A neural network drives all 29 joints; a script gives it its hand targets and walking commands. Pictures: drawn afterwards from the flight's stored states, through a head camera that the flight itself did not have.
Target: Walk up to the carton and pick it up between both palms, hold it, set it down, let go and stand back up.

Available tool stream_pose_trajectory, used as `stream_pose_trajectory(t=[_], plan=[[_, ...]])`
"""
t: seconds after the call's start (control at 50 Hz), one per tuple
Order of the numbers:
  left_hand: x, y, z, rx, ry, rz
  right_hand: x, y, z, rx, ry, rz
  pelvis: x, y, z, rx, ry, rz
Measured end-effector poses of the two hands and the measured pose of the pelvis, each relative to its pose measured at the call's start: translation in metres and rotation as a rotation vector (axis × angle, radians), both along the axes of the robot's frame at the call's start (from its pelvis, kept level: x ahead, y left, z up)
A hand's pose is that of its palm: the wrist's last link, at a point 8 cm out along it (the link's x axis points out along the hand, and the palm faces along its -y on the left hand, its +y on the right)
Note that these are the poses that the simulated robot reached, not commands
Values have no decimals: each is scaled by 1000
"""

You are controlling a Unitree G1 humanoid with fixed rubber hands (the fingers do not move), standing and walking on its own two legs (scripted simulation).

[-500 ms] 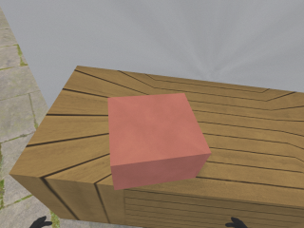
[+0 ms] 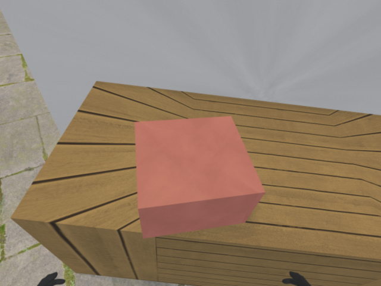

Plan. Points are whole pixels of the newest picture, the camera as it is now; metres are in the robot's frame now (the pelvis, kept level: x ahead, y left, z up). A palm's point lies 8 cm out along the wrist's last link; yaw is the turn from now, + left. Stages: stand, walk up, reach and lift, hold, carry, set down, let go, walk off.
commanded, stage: stand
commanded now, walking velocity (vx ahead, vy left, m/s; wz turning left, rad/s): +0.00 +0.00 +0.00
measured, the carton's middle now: (190, 173) +0.42 +0.01 -0.07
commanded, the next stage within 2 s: none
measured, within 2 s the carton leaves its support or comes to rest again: neither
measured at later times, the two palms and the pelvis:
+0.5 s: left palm out of the picture +0.08 +0.31 -0.11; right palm out of the picture +0.12 -0.27 -0.09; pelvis +0.00 +0.00 +0.00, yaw +0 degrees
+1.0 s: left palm out of the picture +0.08 +0.31 -0.10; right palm out of the picture +0.12 -0.27 -0.10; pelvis +0.00 +0.00 +0.00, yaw +0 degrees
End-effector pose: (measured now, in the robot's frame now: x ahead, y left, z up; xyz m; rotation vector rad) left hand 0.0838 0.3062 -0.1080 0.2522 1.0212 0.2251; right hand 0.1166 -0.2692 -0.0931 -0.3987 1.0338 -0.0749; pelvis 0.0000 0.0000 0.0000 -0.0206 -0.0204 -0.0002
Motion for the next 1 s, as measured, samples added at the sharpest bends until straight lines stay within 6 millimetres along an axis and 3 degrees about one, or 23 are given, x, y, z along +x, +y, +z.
stream_pose_trajectory(t=[1.0], plan=[[0, 2, 3, 14, 18, 3, 7, 1, -3, 12, -1, 4, 3, -1, 1, 1, 7, 0]])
